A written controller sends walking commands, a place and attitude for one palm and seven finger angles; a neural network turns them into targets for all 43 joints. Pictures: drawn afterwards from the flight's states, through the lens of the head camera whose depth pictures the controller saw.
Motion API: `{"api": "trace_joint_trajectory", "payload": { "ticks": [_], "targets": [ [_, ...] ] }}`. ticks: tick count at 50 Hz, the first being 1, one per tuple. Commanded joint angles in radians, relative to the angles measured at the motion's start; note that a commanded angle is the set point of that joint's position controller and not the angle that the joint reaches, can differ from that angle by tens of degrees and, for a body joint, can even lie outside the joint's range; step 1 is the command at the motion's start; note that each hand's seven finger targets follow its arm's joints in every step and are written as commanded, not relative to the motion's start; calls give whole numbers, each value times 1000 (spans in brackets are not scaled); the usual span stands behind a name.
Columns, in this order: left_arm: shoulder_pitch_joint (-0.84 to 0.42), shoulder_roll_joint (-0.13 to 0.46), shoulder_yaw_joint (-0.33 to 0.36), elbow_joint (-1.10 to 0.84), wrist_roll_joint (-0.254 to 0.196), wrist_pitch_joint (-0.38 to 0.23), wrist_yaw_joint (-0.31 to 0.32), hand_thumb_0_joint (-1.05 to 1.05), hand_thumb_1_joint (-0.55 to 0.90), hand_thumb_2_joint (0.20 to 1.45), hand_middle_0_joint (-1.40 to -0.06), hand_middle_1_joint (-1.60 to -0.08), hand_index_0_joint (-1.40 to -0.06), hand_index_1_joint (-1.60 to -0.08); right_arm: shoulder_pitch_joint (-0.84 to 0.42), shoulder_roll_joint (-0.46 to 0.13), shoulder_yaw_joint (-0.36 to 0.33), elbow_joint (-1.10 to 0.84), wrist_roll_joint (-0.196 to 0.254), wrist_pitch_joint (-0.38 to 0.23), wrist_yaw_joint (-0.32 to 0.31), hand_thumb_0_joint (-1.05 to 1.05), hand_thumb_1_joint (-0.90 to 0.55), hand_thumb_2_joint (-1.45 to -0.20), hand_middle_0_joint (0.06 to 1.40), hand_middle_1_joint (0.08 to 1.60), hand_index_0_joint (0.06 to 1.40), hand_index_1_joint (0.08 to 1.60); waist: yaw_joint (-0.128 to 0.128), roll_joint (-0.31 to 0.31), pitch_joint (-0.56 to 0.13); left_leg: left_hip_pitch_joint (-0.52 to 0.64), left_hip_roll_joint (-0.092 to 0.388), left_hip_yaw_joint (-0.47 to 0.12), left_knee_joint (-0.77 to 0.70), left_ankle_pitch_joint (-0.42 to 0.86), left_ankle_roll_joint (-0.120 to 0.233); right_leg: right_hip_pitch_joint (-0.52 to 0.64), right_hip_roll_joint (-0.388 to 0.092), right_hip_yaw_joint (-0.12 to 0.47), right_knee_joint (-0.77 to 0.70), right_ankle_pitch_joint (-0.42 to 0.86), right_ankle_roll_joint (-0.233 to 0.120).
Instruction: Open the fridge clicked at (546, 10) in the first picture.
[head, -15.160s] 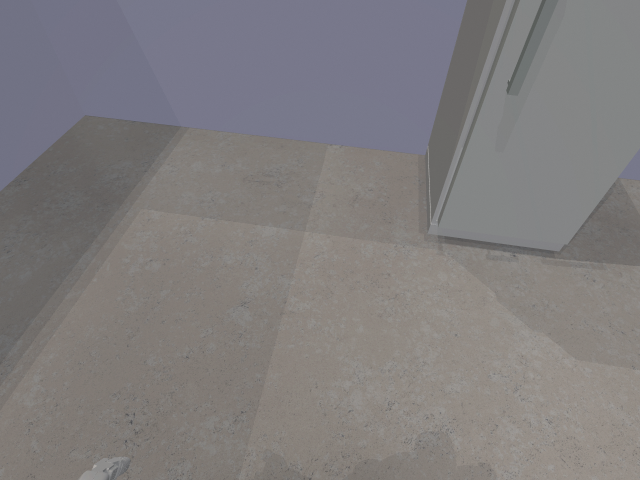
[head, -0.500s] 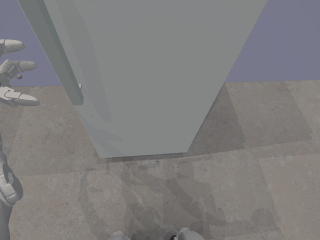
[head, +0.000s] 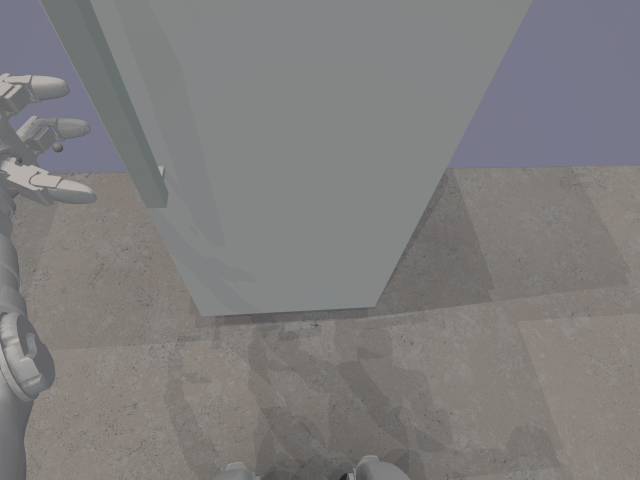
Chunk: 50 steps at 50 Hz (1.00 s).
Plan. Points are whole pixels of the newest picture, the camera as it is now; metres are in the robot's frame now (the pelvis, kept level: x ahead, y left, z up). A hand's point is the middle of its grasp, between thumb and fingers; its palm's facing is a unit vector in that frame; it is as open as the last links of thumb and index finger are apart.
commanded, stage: move the hooked fingers beside the handle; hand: left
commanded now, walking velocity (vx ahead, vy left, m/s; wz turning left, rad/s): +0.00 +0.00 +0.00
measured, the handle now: (105, 61) +0.53 +0.21 +0.19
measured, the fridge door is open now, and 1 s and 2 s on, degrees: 0 0 0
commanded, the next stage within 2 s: feel for the door with the fingertips in 1.10 s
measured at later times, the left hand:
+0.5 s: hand (59, 146) +0.48 +0.28 +0.12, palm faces +0.02 -1.00 -0.01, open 14.0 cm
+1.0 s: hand (59, 159) +0.46 +0.27 +0.12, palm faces +0.00 -1.00 +0.00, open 14.0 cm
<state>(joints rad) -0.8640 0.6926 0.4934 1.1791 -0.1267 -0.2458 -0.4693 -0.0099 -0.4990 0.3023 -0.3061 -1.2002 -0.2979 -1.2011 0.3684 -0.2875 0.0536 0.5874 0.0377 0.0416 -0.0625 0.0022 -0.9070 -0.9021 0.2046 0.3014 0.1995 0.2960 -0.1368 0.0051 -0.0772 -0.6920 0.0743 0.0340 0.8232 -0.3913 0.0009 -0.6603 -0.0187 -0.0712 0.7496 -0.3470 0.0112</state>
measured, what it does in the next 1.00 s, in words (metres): stands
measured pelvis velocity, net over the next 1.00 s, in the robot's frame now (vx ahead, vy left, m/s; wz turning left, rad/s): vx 0.00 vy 0.01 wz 0.01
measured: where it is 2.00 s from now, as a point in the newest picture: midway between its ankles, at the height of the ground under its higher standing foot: outside the picture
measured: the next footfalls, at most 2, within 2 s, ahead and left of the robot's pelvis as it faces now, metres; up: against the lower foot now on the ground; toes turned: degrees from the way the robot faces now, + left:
none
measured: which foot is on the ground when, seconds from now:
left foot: down 0.00-1.00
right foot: down 0.00-1.00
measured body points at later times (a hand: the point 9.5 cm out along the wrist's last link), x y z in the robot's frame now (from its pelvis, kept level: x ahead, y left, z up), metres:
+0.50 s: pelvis +0.00 +0.01 +0.00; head +0.10 +0.03 +0.44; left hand +0.47 +0.33 +0.13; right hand +0.02 -0.27 -0.10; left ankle +0.00 +0.12 -0.70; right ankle +0.00 -0.13 -0.70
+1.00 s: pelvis +0.00 +0.01 +0.00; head +0.08 +0.03 +0.44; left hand +0.45 +0.33 +0.13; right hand +0.05 -0.27 -0.10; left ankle +0.00 +0.12 -0.70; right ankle +0.00 -0.13 -0.70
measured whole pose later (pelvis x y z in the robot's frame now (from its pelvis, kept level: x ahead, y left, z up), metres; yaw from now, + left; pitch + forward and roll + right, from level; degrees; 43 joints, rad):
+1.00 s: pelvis +0.00 +0.01 +0.00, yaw +1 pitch +14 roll -3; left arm -0.83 0.63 0.44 1.12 -0.16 -0.25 -0.47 -0.01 -0.50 0.30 -0.30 -1.20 -0.30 -1.20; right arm 0.36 -0.29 0.04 0.60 0.04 0.04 -0.06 0.00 -0.91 -0.90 0.20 0.30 0.20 0.30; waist -0.11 0.01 -0.08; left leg -0.69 0.06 0.02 0.83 -0.40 0.01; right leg -0.65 -0.03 -0.08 0.75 -0.35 0.02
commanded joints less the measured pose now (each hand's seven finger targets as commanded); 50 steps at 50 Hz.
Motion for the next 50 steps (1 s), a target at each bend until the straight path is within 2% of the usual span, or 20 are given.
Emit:
{"api": "trace_joint_trajectory", "payload": {
  "ticks": [1, 4, 6, 7, 9, 12, 15, 18, 20, 23, 28, 29, 32, 33, 36, 38, 41, 46, 48, 50],
  "targets": [
    [-375, 377, 65, -199, -36, -62, -13, 0, -500, 300, -300, -1200, -300, -1200, 138, -188, -69, -74, -3, -18, -21, 0, -900, -900, 200, 300, 200, 300, 23, 104, -392, 203, -58, -30, -83, 326, 32, 221, 49, 45, -58, 364, -19],
    [-388, 397, 85, -209, -57, -85, -43, 0, -500, 300, -300, -1200, -300, -1200, 146, -192, -73, -67, -3, -14, -23, 0, -900, -900, 200, 300, 200, 300, 21, 105, -418, 213, -57, -30, -72, 339, 33, 228, 53, 48, -54, 381, -19],
    [-395, 361, 54, -192, -61, -82, -60, 0, -500, 300, -300, -1200, -300, -1200, 148, -192, -72, -63, -1, -12, -24, 0, -900, -900, 200, 300, 200, 300, 6, 100, -380, 205, -57, -31, -74, 309, 35, 196, 54, 46, -63, 351, -18],
    [-420, 334, 31, -214, -68, -90, -69, 0, -500, 300, -300, -1200, -300, -1200, 150, -189, -74, -59, -2, -14, -26, 0, -900, -900, 200, 300, 200, 300, -3, 125, -381, 230, -56, -34, -74, 322, 36, 180, 57, 43, -61, 348, -22],
    [-397, 336, 31, -200, -64, -81, -77, 0, -500, 300, -300, -1200, -300, -1200, 155, -194, -77, -50, -3, -11, -27, 0, -900, -900, 200, 300, 200, 300, 3, 143, -387, 248, -54, -39, -73, 321, 33, 149, 56, 39, -63, 322, -22],
    [-405, 286, -1, -214, -79, -72, -81, 0, -500, 300, -300, -1200, -300, -1200, 163, -192, -78, -44, -6, -12, -27, 0, -900, -900, 200, 300, 200, 300, -5, 146, -374, 271, -50, -47, -76, 340, 33, 117, 59, 26, -64, 309, -28],
    [-411, 315, 25, -205, -75, -58, -63, 0, -500, 300, -300, -1200, -300, -1200, 166, -194, -79, -43, -7, -11, -26, 0, -900, -900, 200, 300, 200, 300, 1, 123, -377, 250, -50, -50, -78, 310, 34, 118, 57, 30, -67, 285, -23],
    [-461, 351, 43, -243, -57, -74, -32, 0, -500, 300, -300, -1200, -300, -1200, 166, -191, -76, -44, -10, -13, -25, 0, -900, -900, 200, 300, 200, 300, 4, 174, -402, 268, -50, -56, -78, 322, 28, 110, 57, 27, -56, 276, -25],
    [-445, 395, 79, -254, -40, -88, -8, 0, -500, 300, -300, -1200, -300, -1200, 168, -190, -77, -47, -11, -11, -23, 0, -900, -900, 200, 300, 200, 300, 16, 160, -428, 274, -48, -61, -72, 358, 27, 133, 58, 27, -47, 302, -26],
    [-439, 370, 70, -323, -37, -110, 6, 0, -500, 300, -300, -1200, -300, -1200, 164, -182, -79, -55, -14, -12, -14, 0, -900, -900, 200, 300, 200, 300, 25, 249, -506, 369, -41, -65, -60, 462, 13, 118, 61, 22, -33, 343, -29],
    [-320, 300, 43, -226, -66, -57, -19, 0, -500, 300, -300, -1200, -300, -1200, 151, -186, -79, -69, -6, -6, -8, 0, -900, -900, 200, 300, 200, 300, 28, 135, -410, 293, -43, -47, -75, 426, 22, 153, 63, 16, -50, 364, -24],
    [-287, 333, 70, -202, -64, -41, -22, 0, -500, 300, -300, -1200, -300, -1200, 155, -190, -79, -72, -6, -3, -9, 0, -900, -900, 200, 300, 200, 300, 40, 95, -396, 257, -45, -45, -79, 410, 26, 175, 61, 15, -49, 369, -24],
    [-302, 280, 25, -237, -67, -34, -31, 0, -500, 300, -300, -1200, -300, -1200, 147, -185, -78, -86, -6, -4, -10, 0, -900, -900, 200, 300, 200, 300, 31, 125, -356, 263, -47, -39, -85, 416, 26, 153, 60, 14, -50, 369, -27],
    [-287, 309, 55, -249, -68, -41, -28, 0, -500, 300, -300, -1200, -300, -1200, 152, -188, -82, -84, -8, -2, -9, 0, -900, -900, 200, 300, 200, 300, 38, 101, -385, 274, -45, -43, -81, 432, 26, 162, 62, 16, -47, 381, -24],
    [-327, 279, 41, -304, -80, -76, -24, 0, -500, 300, -300, -1200, -300, -1200, 147, -184, -85, -84, -10, -2, -6, 0, -900, -900, 200, 300, 200, 300, 26, 101, -395, 300, -42, -47, -79, 427, 23, 151, 64, 17, -48, 367, -25],
    [-361, 268, 36, -359, -91, -103, -25, 0, -500, 300, -300, -1200, -300, -1200, 142, -180, -88, -76, -9, -6, -6, 0, -900, -900, 200, 300, 200, 300, 27, 167, -432, 358, -40, -54, -71, 464, 17, 137, 66, 20, -44, 368, -30],
    [-361, 211, -5, -337, -92, -100, -23, 0, -500, 300, -300, -1200, -300, -1200, 130, -176, -85, -64, -8, -13, -7, 0, -900, -900, 200, 300, 200, 300, 17, 162, -395, 360, -38, -62, -79, 425, 15, 103, 65, 12, -53, 320, -31],
    [-397, 211, -36, -267, -63, -55, -8, 0, -500, 300, -300, -1200, -300, -1200, 123, -178, -77, -50, -6, -18, -16, 0, -900, -900, 200, 300, 200, 300, 3, 140, -321, 287, -45, -66, -94, 335, 19, 89, 54, 11, -62, 275, -30],
    [-434, 233, -24, -290, -53, -62, 8, 0, -500, 300, -300, -1200, -300, -1200, 126, -179, -77, -51, -10, -23, -18, 0, -900, -900, 200, 300, 200, 300, 6, 172, -363, 314, -45, -69, -90, 352, 17, 89, 53, 14, -55, 279, -31],
    [-432, 259, -4, -280, -47, -73, 23, 0, -500, 300, -300, -1200, -300, -1200, 128, -180, -75, -54, -11, -24, -17, 0, -900, -900, 200, 300, 200, 300, 8, 145, -375, 305, -46, -72, -86, 348, 16, 99, 54, 14, -52, 275, -31]
  ]
}}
